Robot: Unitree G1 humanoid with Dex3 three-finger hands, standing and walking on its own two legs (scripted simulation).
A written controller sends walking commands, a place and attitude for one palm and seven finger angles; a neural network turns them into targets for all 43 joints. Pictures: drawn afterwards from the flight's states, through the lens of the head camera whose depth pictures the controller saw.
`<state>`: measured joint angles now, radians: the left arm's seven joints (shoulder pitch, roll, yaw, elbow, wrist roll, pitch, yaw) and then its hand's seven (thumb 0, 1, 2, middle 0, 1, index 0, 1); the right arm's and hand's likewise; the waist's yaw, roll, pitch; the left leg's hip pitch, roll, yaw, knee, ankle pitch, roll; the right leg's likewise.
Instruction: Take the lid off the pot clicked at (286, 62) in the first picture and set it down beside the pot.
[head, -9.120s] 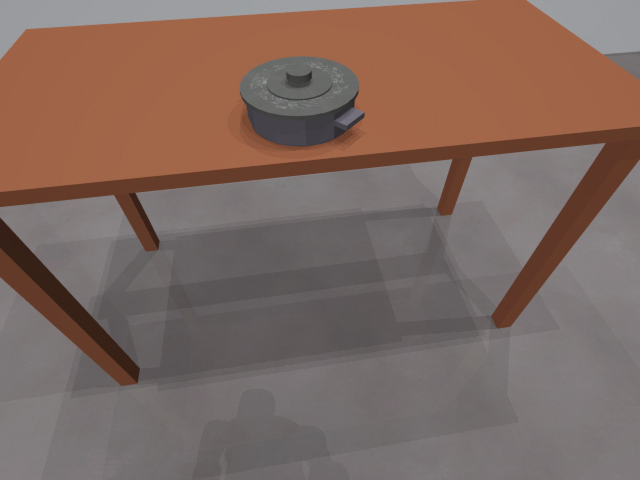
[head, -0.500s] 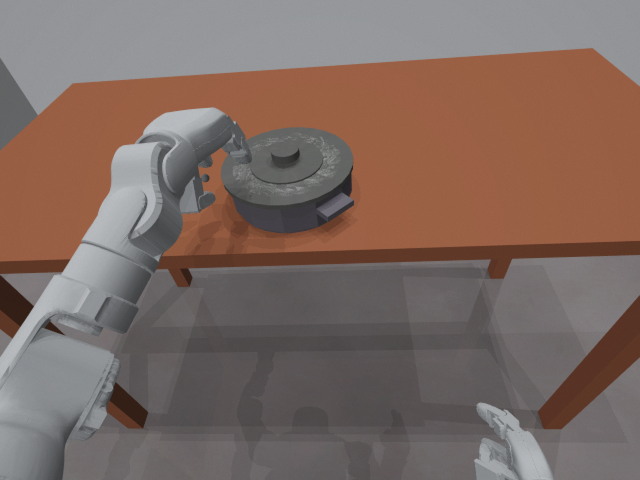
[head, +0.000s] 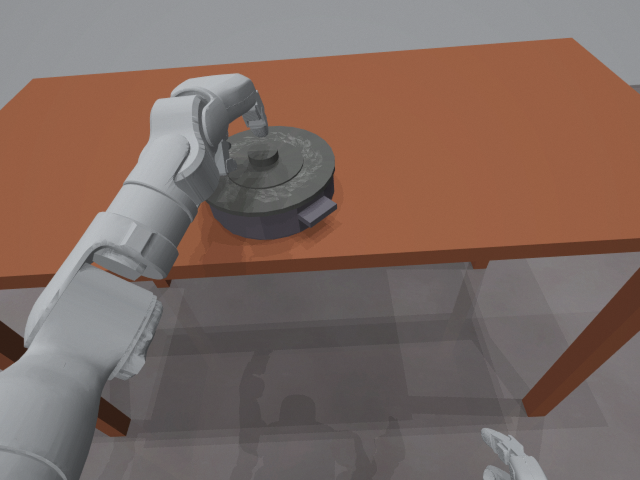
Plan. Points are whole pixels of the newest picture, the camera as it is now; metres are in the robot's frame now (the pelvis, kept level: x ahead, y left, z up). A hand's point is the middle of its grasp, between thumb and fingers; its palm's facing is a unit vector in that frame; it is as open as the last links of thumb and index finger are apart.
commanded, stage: move the open hand above the knob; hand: left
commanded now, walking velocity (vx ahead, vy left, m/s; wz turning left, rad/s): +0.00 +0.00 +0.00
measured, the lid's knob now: (263, 154) +0.52 +0.11 +0.15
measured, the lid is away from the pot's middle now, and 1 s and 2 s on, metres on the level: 0.00 0.00 0.00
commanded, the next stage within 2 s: lower the open fingers around the knob in 1.56 s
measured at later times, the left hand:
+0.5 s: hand (262, 114) +0.51 +0.09 +0.22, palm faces -0.24 -0.11 -0.96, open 10.0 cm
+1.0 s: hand (236, 122) +0.49 +0.12 +0.22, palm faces -0.27 -0.08 -0.96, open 10.0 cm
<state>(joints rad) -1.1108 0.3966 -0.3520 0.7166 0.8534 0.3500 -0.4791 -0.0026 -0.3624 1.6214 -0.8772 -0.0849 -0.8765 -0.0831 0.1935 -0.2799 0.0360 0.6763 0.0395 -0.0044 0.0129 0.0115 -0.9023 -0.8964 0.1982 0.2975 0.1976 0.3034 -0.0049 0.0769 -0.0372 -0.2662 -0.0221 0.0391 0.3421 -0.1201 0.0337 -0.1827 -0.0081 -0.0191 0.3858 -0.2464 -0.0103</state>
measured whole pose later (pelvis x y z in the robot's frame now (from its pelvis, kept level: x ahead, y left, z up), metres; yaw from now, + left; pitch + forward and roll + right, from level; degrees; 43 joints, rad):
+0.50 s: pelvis +0.03 +0.00 +0.00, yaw -3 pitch +6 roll +1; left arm -1.25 0.36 -0.25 0.99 0.89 0.34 -0.41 0.00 -0.36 1.62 -0.87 -0.08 -0.87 -0.08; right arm 0.33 -0.29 -0.01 0.73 0.02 0.01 0.03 0.01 -0.90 -0.90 0.20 0.30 0.20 0.30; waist -0.07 0.08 -0.09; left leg -0.30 -0.01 0.09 0.35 -0.16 0.04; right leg -0.23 0.00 0.03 0.39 -0.27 -0.01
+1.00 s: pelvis +0.01 +0.01 +0.00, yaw +0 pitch +6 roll +0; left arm -1.32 0.37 -0.34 1.03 0.87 0.31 -0.45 0.00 -0.36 1.62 -0.88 -0.08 -0.88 -0.08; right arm 0.25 -0.28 0.01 0.71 0.04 0.00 0.01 0.01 -0.90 -0.90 0.20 0.30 0.20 0.30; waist -0.05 0.05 -0.07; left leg -0.32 -0.03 0.05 0.38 -0.15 0.05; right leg -0.23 -0.02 -0.01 0.40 -0.27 0.00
